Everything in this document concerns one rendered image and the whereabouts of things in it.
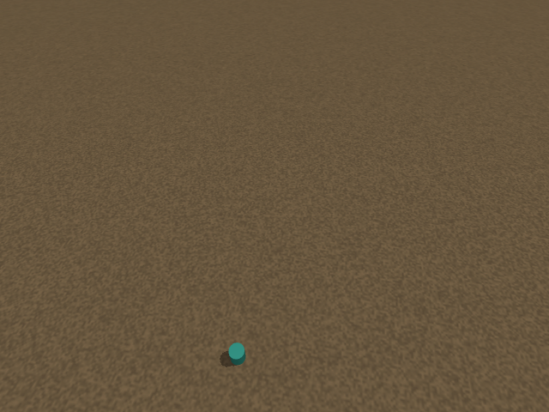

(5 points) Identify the tin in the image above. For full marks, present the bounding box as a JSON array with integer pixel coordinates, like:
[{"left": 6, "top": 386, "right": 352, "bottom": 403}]
[{"left": 228, "top": 342, "right": 245, "bottom": 365}]

